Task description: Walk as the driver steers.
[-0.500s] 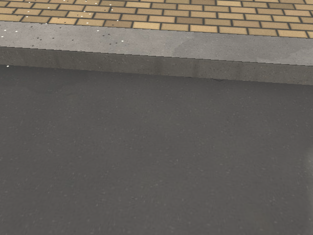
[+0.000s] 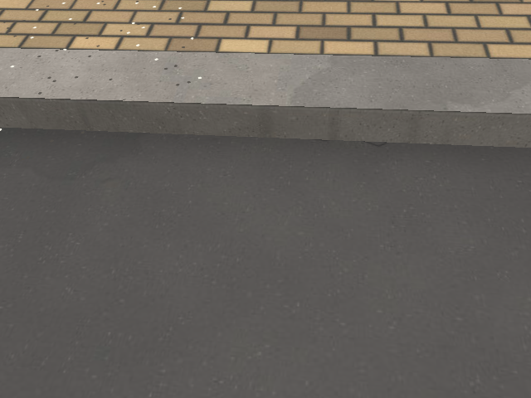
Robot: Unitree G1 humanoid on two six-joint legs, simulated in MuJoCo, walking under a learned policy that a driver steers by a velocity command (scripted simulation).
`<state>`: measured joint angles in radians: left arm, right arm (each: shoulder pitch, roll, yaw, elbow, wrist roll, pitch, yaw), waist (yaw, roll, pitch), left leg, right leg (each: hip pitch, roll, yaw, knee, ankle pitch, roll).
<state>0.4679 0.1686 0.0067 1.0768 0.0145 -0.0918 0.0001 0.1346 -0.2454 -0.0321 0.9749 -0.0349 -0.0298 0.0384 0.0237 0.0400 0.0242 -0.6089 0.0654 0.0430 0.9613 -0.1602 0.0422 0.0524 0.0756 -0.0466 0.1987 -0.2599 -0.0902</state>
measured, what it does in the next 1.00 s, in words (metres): walks ahead: left foot, then right foot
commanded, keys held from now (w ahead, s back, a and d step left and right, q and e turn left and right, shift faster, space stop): w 1.00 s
